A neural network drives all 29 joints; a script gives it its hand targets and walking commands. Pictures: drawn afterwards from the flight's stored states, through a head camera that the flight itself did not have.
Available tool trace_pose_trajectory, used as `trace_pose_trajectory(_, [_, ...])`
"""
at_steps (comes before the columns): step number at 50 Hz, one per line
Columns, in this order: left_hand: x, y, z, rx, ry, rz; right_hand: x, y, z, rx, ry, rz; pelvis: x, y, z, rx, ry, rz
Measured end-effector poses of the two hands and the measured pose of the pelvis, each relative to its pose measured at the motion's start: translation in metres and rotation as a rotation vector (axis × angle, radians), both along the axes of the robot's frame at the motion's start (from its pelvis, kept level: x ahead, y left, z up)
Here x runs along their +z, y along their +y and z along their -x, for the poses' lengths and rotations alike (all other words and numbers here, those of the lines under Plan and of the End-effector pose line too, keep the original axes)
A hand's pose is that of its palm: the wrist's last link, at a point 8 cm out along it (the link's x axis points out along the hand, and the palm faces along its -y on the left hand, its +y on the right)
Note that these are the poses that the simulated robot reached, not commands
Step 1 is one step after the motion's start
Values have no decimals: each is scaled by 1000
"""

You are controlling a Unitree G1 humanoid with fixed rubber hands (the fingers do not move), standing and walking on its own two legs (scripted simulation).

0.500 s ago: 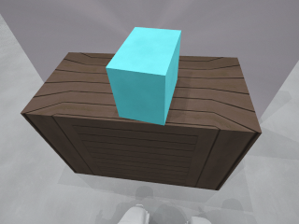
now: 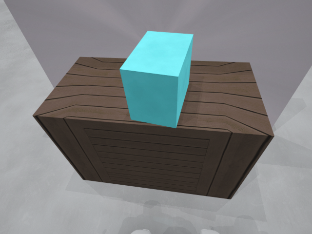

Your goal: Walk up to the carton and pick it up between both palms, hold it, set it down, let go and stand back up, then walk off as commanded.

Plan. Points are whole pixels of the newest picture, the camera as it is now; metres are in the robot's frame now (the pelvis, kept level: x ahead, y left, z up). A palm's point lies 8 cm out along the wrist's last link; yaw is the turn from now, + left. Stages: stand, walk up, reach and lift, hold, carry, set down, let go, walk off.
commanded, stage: walk up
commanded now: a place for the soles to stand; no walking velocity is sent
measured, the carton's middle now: (161, 78) +0.66 +0.01 +0.03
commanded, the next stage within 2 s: none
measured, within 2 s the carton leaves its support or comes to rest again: neither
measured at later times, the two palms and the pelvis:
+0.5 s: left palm out of the picture +0.07 +0.30 -0.09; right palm out of the picture +0.07 -0.31 -0.11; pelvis +0.01 -0.01 +0.01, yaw +0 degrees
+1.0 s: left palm out of the picture +0.07 +0.32 -0.10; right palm out of the picture +0.11 -0.28 -0.11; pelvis +0.04 +0.01 +0.01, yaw +1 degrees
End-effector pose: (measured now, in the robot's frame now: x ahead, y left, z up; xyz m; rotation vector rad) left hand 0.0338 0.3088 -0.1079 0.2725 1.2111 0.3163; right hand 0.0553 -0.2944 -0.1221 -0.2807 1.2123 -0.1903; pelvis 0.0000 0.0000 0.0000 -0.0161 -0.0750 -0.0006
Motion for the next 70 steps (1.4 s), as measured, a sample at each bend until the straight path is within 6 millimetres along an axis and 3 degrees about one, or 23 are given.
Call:
trace_pose_trajectory(6, [5, -1, -10, -10, -8, 7, 10, -2, 3, -6, 4, 15, 8, 0, 0, -5, 13, -1])
trace_pose_trajectory(11, [9, -10, -12, -9, -9, -2, 9, -11, -3, -6, -7, 7, 8, -9, -4, -5, 31, -13])
trace_pose_trajectory(33, [15, -14, -46, -22, -38, -10, 9, -14, -20, -1, -6, -1, 11, -13, -20, -4, 55, -25])
trace_pose_trajectory(41, [17, -16, -48, -25, -48, -6, 9, -14, -23, 1, -15, -10, 12, -15, -22, -4, 56, -28])
trace_pose_trajectory(51, [12, 14, -42, -3, -12, 24, 16, 19, -56, 39, -63, -28, 13, 17, -44, 11, 67, -24])
trace_pose_trajectory(59, [22, 10, -82, -22, -14, 41, 29, 15, -71, 30, -26, 4, 26, 16, -73, 8, -5, -25])
trace_pose_trajectory(65, [21, -4, -117, -28, -33, 11, 14, 0, -108, 33, -23, -17, 17, -2, -107, 8, 20, -44])
trace_pose_trajectory(70, [25, -7, -122, -10, -13, -2, 18, 0, -145, 48, -60, -21, 19, -4, -131, 16, 40, -36])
